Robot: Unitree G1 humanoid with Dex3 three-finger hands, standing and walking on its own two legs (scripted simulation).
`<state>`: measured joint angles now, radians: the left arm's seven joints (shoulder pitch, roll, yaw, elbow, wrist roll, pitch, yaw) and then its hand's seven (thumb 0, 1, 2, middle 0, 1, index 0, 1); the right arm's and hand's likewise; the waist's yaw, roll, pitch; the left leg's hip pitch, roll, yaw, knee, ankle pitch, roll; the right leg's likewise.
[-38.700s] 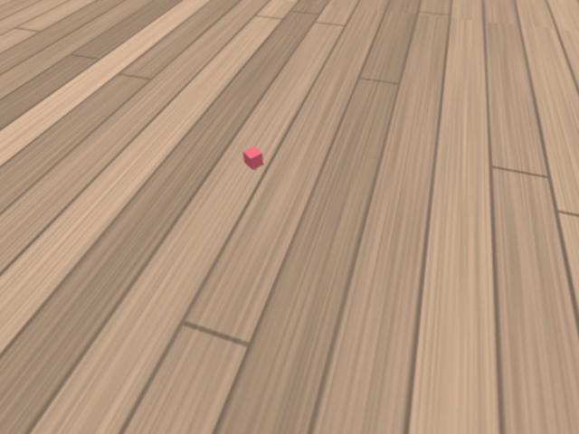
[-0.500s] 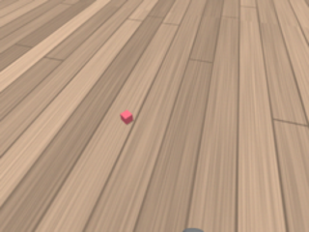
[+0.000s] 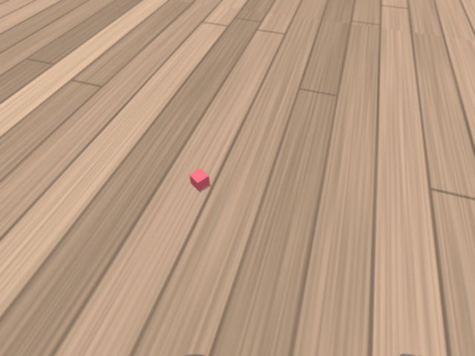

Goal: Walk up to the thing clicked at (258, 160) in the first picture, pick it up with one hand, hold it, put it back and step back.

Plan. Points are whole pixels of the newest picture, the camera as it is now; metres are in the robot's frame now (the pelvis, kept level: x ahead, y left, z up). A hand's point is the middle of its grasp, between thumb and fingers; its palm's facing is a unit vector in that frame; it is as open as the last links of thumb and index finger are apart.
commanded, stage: step back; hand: left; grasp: from above
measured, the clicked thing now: (199, 179) +1.02 +0.22 -0.73
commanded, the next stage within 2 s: stand in 0.20 s
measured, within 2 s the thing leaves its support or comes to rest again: neither
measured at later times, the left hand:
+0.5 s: hand out of the picture +0.09 +0.26 -0.13, palm faces -0.02 -0.94 -0.34, open 7.4 cm
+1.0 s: hand out of the picture +0.06 +0.26 -0.14, palm faces -0.04 -0.94 -0.35, open 7.4 cm
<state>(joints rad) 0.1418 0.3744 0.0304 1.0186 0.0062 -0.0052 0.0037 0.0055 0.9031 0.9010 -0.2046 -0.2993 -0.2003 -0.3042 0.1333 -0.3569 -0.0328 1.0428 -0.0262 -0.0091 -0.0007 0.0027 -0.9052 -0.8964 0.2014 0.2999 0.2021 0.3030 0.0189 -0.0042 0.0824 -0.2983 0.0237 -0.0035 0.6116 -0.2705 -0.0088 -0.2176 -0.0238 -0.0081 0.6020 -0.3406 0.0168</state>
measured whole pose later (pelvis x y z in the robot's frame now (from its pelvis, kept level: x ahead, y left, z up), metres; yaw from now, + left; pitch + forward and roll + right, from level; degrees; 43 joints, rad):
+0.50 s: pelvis +0.00 +0.00 +0.02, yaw -1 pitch -3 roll +0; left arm 0.08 0.35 0.00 1.14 0.01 -0.02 0.00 0.00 0.90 0.90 -0.20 -0.30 -0.20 -0.30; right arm 0.04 -0.35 -0.01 1.13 -0.01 -0.01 0.01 0.00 -0.90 -0.90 0.20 0.30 0.20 0.30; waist 0.00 0.01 0.06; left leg -0.15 0.02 0.01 0.36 -0.15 -0.01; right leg -0.07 -0.03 0.00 0.34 -0.21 0.03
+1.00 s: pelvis +0.00 +0.00 +0.02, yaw +0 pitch -2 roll +0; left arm 0.13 0.35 0.00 1.14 0.01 -0.01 -0.01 0.00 0.90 0.90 -0.20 -0.30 -0.20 -0.30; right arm 0.12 -0.35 0.00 1.16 -0.01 -0.01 0.01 0.00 -0.90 -0.90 0.20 0.30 0.20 0.30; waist -0.01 0.01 0.05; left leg -0.17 0.02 0.01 0.34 -0.13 -0.01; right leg -0.10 -0.03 0.00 0.34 -0.20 0.03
